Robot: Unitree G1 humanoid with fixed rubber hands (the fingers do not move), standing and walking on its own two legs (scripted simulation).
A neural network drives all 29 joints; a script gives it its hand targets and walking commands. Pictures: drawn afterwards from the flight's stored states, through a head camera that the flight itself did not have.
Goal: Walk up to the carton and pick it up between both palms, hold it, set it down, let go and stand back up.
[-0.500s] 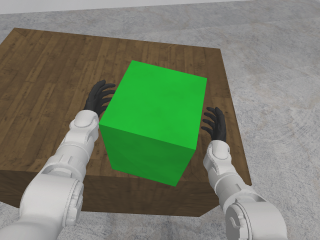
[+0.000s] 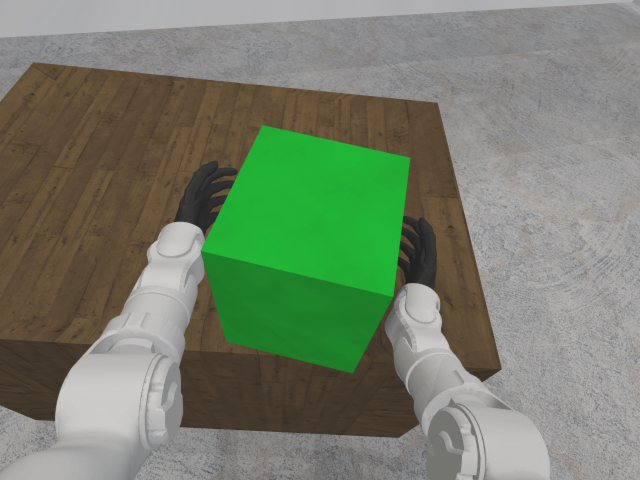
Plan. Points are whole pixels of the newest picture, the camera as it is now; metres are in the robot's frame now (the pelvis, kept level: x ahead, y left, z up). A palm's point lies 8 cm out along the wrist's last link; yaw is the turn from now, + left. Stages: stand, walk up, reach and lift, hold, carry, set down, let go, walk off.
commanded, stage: reach and lift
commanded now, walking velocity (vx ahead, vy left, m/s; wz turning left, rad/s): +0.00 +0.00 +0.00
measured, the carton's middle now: (310, 257) +0.42 -0.03 +0.00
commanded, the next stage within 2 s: none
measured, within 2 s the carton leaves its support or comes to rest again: leaves its support in 1.38 s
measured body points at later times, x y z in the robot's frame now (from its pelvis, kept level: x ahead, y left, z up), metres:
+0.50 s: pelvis +0.01 +0.01 +0.00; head +0.08 +0.05 +0.44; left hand +0.46 +0.11 +0.05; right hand +0.37 -0.17 +0.02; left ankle -0.02 +0.12 -0.73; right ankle +0.02 -0.14 -0.73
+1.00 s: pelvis +0.01 +0.02 +0.00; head +0.08 +0.05 +0.44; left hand +0.46 +0.11 +0.05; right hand +0.37 -0.17 +0.02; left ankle -0.02 +0.12 -0.73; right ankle +0.02 -0.14 -0.73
